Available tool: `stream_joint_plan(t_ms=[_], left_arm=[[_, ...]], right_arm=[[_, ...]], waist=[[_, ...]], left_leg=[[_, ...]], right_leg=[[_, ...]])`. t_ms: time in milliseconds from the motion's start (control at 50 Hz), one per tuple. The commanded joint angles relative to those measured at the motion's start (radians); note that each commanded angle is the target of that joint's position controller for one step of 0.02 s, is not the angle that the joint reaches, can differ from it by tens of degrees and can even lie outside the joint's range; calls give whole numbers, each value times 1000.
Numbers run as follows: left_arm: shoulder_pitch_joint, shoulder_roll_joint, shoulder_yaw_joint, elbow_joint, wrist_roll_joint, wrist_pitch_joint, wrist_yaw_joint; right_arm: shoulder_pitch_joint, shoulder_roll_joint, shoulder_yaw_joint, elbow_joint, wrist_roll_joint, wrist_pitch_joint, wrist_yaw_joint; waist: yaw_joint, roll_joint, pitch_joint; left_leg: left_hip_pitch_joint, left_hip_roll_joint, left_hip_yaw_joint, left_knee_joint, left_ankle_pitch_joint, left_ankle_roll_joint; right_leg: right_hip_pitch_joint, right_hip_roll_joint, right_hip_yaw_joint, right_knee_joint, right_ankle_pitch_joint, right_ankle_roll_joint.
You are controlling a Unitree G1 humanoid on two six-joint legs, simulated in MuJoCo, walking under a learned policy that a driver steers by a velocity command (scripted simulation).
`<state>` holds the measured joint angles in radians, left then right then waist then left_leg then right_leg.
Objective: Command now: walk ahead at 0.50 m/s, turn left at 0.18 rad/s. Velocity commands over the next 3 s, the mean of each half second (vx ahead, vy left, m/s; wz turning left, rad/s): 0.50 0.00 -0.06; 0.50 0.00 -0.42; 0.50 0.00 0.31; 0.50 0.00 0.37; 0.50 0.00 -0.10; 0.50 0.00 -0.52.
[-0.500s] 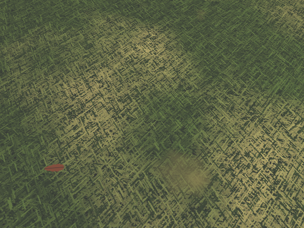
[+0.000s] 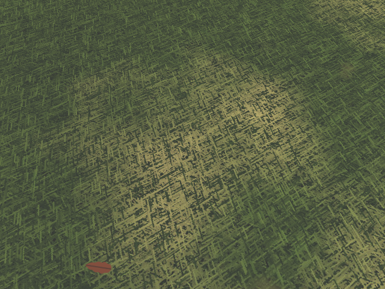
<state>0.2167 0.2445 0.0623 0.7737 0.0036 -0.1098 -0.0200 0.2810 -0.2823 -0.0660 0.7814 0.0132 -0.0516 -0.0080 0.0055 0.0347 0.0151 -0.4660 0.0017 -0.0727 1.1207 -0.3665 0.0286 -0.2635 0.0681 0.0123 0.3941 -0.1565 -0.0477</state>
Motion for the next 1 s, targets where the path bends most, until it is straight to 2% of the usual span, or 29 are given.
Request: stream_joint_plan(t_ms=[20, 100, 160, 220, 260, 280, 300, 320, 340, 360, 380, 420, 460, 520, 580, 660, 740, 760, 800, 820, 840, 860, 880, 900, 920, 940, 960, 980, 1000], left_arm=[[14, 109, 20, -35, -7, -12, -1], [44, 170, 35, -10, -17, 0, 10], [100, 187, 35, 20, -28, 8, 11], [149, 197, 34, 50, -33, 19, 10], [163, 207, 36, 65, -36, 30, 14], [152, 216, 37, 67, -37, 36, 17], [147, 209, 32, 66, -36, 38, 19], [128, 170, 15, 48, -23, 35, 19], [198, 73, -14, 21, -13, 20, 21], [226, 105, -10, 30, -30, 9, 22], [171, 182, 15, 21, -49, 10, 20], [89, 168, 19, 5, -37, 23, 24], [115, 132, 22, 17, -32, 51, 27], [94, 100, 22, 3, -31, 71, 28], [32, 90, 19, -21, -27, 68, 18], [-109, 66, 3, -72, -23, 64, -9], [-218, 67, -3, -139, -26, 65, -33], [-228, 73, -1, -153, -26, 66, -39], [-196, 101, 13, -167, -26, 70, -46], [-127, 128, 28, -158, -27, 72, -46], [8, 166, 53, -126, -27, 73, -39], [177, 234, 87, -82, -27, 79, -20], [195, 351, 103, -71, -33, 76, -6], [248, 277, 78, -87, -25, 66, -5], [207, 228, 62, -79, -12, 57, -6], [130, 198, 52, -85, -15, 51, -5], [52, 153, 37, -93, -12, 48, -4], [11, 118, 25, -102, 1, 42, -3], [-3, 114, 23, -100, 7, 36, -3]], right_arm=[[-14, -45, -11, -80, -5, -16, 6], [-154, -19, 10, -120, -12, -21, 13], [-241, -29, 13, -141, -3, -26, 21], [-313, -47, 10, -173, 4, -30, 31], [-315, -66, 3, -185, 3, -37, 36], [-264, -82, -5, -174, 2, -42, 35], [-157, -117, -24, -142, -4, -44, 29], [10, -176, -47, -110, -17, -45, 18], [133, -266, -69, -95, -35, -33, 8], [165, -217, -57, -81, -25, -25, 12], [108, -157, -37, -80, -14, -24, 14], [-27, -93, -16, -85, -16, -30, 21], [-93, -60, -9, -77, -25, -48, 27], [-94, -77, -21, -47, -32, -67, 23], [-69, -97, -28, -18, -33, -66, 11], [-22, -135, -36, 10, -22, -54, -1], [45, -162, -47, 45, -4, -25, -5], [48, -170, -49, 49, 0, -16, -6], [33, -199, -56, 44, 5, -2, -13], [26, -213, -59, 40, 6, 7, -18], [19, -213, -56, 41, 9, 13, -22], [26, -191, -44, 32, 1, 7, -25], [130, -35, 8, -16, -38, -21, -3], [70, -93, 4, -7, -2, -63, 14], [-46, -150, -15, -38, 44, -80, 22], [-73, -136, -8, -45, 43, -86, 18], [-79, -134, -11, -27, 22, -80, 11], [-51, -137, -18, -12, 14, -65, 12], [-18, -126, -18, 3, 14, -47, 14]], waist=[[-2, -125, -30], [31, -107, -10], [63, -106, 2], [76, -111, 20], [55, -117, 22], [17, -119, 2], [-39, -107, -60], [-117, -72, -180], [-129, 138, -332], [-130, 230, -391], [-122, 140, -238], [-63, 78, -76], [-10, 94, -22], [10, 49, -2], [-1, 23, 12], [-54, 0, 56], [-87, -6, 89], [-81, 1, 85], [-42, 40, 33], [2, 61, -17], [81, 50, -90], [160, -10, -180], [58, -282, -272], [116, -183, -434], [137, -131, -289], [95, -82, -192], [55, -52, -121], [19, -73, -94], [-5, -82, -82]], left_leg=[[-182, 89, -6, -97, 49, -18], [-145, 93, 29, -357, 258, -32], [-75, 63, 49, -490, 380, -36], [-73, 49, 50, -558, 356, -16], [-20, 36, 48, -610, 297, 4], [68, 19, 61, -649, 289, 18], [238, 3, 75, -678, 287, 40], [502, 104, -14, -644, 315, 88], [864, 355, -355, -662, 237, 198], [857, 433, -605, -772, 86, 260], [733, 396, -497, -803, 1, 224], [485, 310, -281, -881, 46, 173], [338, 263, -145, -951, 168, 153], [308, 256, -16, -990, 341, 163], [344, 243, 88, -995, 434, 154], [384, 244, 184, -1008, 446, 135], [536, 286, 225, -953, 524, 122], [565, 293, 237, -921, 597, 113], [595, 292, 269, -799, 927, 91], [593, 285, 283, -683, 1085, 79], [531, 259, 302, -502, 1114, 57], [318, 222, 302, -245, 900, 19], [-169, 40, 264, 135, -69, -47], [-271, -17, 27, 277, -231, -43], [-352, 37, 1, 281, -149, -23], [-334, 92, 11, 201, -63, -6], [-277, 130, 20, 125, -13, -9], [-199, 154, 11, 85, 24, -11], [-147, 161, 9, 63, 50, -16]], right_leg=[[150, -277, 287, -204, 169, -189], [105, -251, 179, -247, 194, -175], [102, -243, 133, -239, 189, -155], [171, -282, 148, -203, 182, -142], [199, -301, 179, -155, 214, -125], [194, -294, 176, -103, 282, -110], [162, -252, 148, 9, 392, -87], [31, -198, 107, 233, 321, -49], [-326, -63, 3, 600, -62, 26], [-457, -47, 92, 783, -433, 35], [-525, -100, 119, 858, -374, 32], [-493, -167, 80, 804, -226, 32], [-399, -201, 90, 758, -138, 38], [-417, -204, 106, 717, -26, 53], [-449, -196, 108, 571, 124, 58], [-422, -183, 30, 365, 240, 41], [-472, -167, -22, 263, 150, 6], [-460, -155, -41, 248, 105, -7], [-350, -93, -103, 241, 0, -43], [-247, -52, -131, 242, -48, -66], [-43, -11, -134, 179, -11, -99], [274, -56, -16, 137, 42, -146], [668, -348, 514, 108, -10, -328], [729, -447, 799, -58, -97, -393], [638, -409, 629, -78, -27, -328], [483, -374, 480, -75, 54, -282], [334, -338, 368, -91, 154, -249], [229, -310, 293, -122, 216, -234], [166, -299, 254, -157, 220, -228]])
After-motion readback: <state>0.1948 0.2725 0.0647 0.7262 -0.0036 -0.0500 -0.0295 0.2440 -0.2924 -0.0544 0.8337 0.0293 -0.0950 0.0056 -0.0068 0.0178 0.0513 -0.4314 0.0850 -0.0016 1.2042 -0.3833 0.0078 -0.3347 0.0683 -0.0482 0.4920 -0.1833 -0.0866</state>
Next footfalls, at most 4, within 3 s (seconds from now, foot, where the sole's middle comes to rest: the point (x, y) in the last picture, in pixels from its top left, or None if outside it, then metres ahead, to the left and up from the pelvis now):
0.32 left None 0.32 0.16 -0.78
0.86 right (242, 266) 0.57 -0.13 -0.78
1.40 left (202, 180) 0.93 0.01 -0.78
1.88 right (247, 132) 1.20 -0.20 -0.78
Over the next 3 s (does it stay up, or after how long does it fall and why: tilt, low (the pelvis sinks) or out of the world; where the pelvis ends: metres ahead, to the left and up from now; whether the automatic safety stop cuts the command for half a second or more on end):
stays up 1.61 -0.12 -0.02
